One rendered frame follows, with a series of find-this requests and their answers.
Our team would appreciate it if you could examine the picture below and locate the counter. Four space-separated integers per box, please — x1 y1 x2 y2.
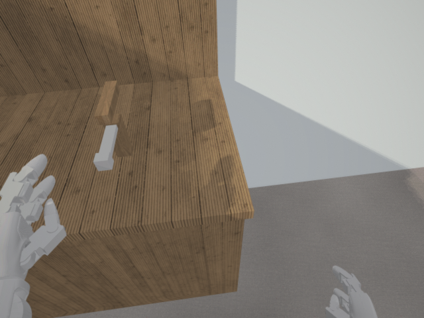
0 0 254 318

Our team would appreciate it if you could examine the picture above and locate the robot left forearm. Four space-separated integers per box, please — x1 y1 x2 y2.
0 276 32 318

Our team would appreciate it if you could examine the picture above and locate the tap lever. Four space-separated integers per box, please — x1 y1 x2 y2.
93 125 118 171

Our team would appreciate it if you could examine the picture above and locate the right robot hand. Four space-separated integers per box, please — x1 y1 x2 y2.
325 266 378 318

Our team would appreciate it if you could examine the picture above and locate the left robot hand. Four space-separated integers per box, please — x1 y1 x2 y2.
0 154 66 280

